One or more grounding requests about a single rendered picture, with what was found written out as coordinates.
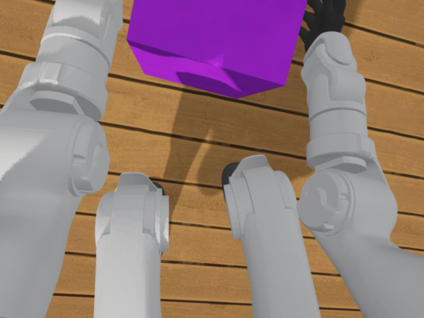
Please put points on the left robot upper arm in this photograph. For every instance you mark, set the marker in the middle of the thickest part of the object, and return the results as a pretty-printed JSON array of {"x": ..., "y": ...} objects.
[{"x": 48, "y": 162}]

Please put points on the robot left forearm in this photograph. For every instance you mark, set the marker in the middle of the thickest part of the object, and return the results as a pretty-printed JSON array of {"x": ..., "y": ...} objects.
[{"x": 74, "y": 59}]

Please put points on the right robot hand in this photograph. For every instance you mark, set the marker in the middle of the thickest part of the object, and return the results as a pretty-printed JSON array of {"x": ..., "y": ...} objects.
[{"x": 329, "y": 17}]

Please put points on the robot right shin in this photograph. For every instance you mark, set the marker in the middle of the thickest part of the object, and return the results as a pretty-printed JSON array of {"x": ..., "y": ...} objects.
[{"x": 285, "y": 186}]

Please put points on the right robot upper arm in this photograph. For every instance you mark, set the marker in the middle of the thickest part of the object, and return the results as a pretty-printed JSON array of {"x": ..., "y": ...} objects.
[{"x": 352, "y": 217}]

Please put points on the robot right forearm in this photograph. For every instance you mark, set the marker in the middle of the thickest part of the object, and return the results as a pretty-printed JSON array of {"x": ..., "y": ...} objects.
[{"x": 337, "y": 110}]

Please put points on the robot right foot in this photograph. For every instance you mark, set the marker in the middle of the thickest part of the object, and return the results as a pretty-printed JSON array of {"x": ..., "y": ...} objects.
[{"x": 227, "y": 172}]

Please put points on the carton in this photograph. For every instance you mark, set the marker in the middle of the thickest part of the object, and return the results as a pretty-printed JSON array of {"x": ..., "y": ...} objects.
[{"x": 234, "y": 48}]

